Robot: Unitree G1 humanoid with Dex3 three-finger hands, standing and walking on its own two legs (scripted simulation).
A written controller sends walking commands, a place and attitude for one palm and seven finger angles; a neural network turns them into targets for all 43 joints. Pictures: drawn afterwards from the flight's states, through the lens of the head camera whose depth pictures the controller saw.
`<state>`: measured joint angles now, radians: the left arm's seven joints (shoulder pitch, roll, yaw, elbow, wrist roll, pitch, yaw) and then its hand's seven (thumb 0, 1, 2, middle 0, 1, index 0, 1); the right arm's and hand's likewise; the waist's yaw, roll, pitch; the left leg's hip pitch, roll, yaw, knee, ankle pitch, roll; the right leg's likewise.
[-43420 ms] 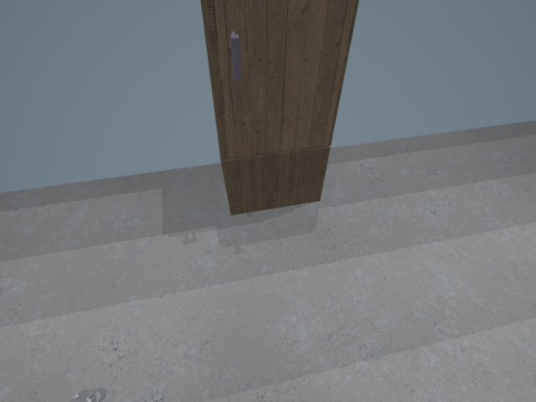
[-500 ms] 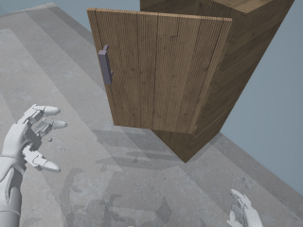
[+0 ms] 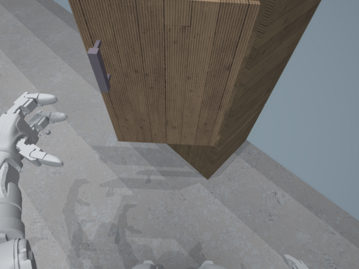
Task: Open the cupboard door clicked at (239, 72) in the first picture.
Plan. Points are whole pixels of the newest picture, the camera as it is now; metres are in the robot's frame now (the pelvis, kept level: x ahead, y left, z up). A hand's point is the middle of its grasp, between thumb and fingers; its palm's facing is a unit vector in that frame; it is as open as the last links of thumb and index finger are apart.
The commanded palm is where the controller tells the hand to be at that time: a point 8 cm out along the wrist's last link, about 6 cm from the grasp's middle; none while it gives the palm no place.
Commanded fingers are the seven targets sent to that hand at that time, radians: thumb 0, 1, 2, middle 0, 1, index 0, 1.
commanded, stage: move the hooked fingers beside the handle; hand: left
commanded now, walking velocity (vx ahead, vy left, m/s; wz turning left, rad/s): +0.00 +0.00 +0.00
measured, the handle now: (101, 66) +0.60 +0.23 +0.08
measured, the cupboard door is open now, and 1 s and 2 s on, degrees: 42 42 42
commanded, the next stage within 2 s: slide the fingers in behind the handle in 1.82 s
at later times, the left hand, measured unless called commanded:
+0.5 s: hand (59, 103) +0.45 +0.29 +0.08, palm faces -0.01 -1.00 +0.01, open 14.0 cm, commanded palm +0.45 +0.33 +0.08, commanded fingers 0.00 -0.50 0.30 -0.30 -1.20 -0.30 -1.20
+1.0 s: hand (75, 77) +0.54 +0.28 +0.08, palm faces +0.00 -1.00 +0.02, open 14.0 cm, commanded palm +0.54 +0.33 +0.08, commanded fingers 0.00 -0.50 0.30 -0.30 -1.20 -0.30 -1.20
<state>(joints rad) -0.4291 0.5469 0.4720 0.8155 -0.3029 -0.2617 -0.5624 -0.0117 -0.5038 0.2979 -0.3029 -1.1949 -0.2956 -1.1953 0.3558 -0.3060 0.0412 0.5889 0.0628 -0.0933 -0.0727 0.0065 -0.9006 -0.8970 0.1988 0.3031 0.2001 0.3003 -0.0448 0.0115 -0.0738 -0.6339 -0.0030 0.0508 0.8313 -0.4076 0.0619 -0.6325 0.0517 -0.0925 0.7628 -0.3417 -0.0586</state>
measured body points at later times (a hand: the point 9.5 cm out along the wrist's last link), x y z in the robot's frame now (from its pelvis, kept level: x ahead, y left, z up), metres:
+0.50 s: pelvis +0.00 +0.02 -0.01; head +0.10 +0.05 +0.43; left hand +0.45 +0.35 +0.09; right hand +0.04 -0.25 -0.11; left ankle +0.00 +0.08 -0.70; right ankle +0.02 -0.09 -0.70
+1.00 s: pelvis +0.01 +0.03 -0.02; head +0.15 +0.06 +0.40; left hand +0.53 +0.34 +0.09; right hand -0.04 -0.24 -0.11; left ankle +0.00 +0.08 -0.70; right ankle +0.02 -0.09 -0.70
